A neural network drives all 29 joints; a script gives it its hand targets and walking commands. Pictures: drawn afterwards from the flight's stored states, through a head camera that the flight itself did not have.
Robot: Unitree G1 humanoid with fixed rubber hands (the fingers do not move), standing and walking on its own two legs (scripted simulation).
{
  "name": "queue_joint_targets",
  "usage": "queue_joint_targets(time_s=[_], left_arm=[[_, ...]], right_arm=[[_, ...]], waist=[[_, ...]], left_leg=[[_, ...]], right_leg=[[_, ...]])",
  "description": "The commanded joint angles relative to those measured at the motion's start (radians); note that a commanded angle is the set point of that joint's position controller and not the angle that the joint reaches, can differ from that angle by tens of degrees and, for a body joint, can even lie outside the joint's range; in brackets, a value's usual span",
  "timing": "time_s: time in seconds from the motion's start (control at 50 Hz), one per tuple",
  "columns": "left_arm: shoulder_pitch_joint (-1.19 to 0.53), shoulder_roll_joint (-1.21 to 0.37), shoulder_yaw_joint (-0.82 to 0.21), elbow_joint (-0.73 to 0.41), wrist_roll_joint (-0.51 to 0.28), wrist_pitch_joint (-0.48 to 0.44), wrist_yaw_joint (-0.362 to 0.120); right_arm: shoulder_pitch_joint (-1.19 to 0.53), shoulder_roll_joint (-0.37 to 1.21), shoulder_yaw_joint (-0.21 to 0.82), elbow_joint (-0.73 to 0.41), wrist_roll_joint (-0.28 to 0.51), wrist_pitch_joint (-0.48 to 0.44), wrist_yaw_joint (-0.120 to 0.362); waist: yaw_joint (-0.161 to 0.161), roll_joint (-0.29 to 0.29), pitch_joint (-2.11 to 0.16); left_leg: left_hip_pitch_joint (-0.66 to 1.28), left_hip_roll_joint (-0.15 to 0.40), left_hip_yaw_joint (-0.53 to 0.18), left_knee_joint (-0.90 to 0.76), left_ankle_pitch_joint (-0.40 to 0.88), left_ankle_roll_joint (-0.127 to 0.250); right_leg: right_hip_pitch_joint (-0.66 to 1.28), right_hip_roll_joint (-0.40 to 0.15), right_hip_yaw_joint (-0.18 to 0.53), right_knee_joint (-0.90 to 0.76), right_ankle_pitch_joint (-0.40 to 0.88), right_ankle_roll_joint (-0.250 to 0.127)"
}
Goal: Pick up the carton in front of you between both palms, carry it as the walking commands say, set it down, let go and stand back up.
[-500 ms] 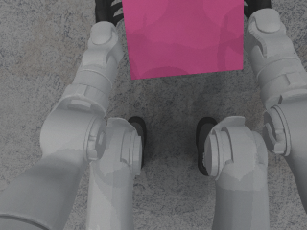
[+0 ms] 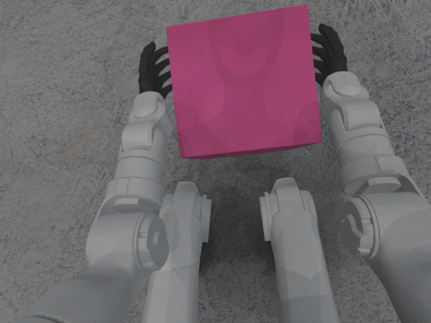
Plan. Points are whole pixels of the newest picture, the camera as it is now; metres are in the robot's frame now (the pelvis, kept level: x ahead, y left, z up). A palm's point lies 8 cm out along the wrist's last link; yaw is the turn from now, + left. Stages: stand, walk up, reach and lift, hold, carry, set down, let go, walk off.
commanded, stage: reach and lift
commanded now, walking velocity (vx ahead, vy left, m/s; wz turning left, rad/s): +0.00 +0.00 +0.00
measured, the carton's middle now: (241, 102) +0.49 -0.03 -0.16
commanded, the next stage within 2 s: none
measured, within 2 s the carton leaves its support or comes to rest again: neither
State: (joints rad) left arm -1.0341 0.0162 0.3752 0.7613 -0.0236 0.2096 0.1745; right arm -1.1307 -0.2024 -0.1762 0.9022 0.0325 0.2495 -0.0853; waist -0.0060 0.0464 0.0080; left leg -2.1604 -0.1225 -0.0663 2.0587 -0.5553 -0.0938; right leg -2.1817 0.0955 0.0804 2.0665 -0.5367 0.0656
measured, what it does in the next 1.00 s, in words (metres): rises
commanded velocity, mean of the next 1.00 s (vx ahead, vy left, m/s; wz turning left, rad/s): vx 0.00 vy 0.00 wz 0.00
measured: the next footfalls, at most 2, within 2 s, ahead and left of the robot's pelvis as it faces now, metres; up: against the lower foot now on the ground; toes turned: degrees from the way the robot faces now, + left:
none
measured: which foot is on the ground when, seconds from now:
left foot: down 0.00-1.00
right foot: down 0.00-1.00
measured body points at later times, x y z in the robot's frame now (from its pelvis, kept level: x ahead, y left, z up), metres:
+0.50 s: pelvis +0.03 +0.00 +0.13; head +0.24 -0.02 +0.53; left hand +0.48 +0.13 +0.07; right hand +0.48 -0.17 +0.06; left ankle +0.12 +0.13 -0.37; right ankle +0.12 -0.13 -0.37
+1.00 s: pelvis +0.08 +0.00 +0.28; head +0.18 -0.01 +0.71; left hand +0.45 +0.14 +0.24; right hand +0.44 -0.17 +0.23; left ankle +0.12 +0.13 -0.37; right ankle +0.12 -0.13 -0.37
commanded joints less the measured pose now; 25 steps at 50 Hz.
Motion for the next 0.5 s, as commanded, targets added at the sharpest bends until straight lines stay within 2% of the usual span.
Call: queue_joint_targets(time_s=[0.0, 0.08, 0.16, 0.32, 0.48], left_arm=[[-0.698, -1.003, -0.419, -0.056, 0.026, 0.039, -0.244], [-0.679, -1.039, -0.365, -0.009, 0.077, 0.051, -0.263], [-0.645, -1.071, -0.376, -0.011, 0.085, 0.057, -0.277], [-0.53, -1.138, -0.51, -0.089, 0.032, 0.073, -0.293], [-0.383, -1.173, -0.61, -0.133, -0.008, 0.083, -0.299]], right_arm=[[-0.586, 1.121, 0.298, -0.132, 0.005, 0.007, 0.256], [-0.556, 1.149, 0.215, -0.074, -0.061, 0.015, 0.274], [-0.529, 1.172, 0.201, -0.088, -0.084, 0.018, 0.279], [-0.449, 1.232, 0.33, -0.223, -0.035, 0.03, 0.278], [-0.324, 1.278, 0.434, -0.292, 0.008, 0.039, 0.273]], waist=[[0.006, -0.097, -0.99], [-0.002, -0.083, -0.993], [-0.012, -0.069, -1.062], [-0.021, -0.065, -1.202], [-0.011, -0.073, -1.162]], left_leg=[[0.465, -0.08, 0.176, -0.267, 0.031, 0.063], [0.495, -0.082, 0.168, -0.339, 0.048, 0.062], [0.561, -0.086, 0.162, -0.401, 0.085, 0.056], [0.735, -0.088, 0.147, -0.511, 0.183, 0.046], [0.888, -0.082, 0.121, -0.632, 0.234, 0.046]], right_leg=[[0.571, 0.06, -0.153, -0.307, 0.023, -0.055], [0.607, 0.061, -0.147, -0.374, 0.038, -0.058], [0.683, 0.064, -0.147, -0.431, 0.089, -0.057], [0.886, 0.072, -0.147, -0.529, 0.211, -0.046], [1.048, 0.079, -0.128, -0.642, 0.263, -0.036]])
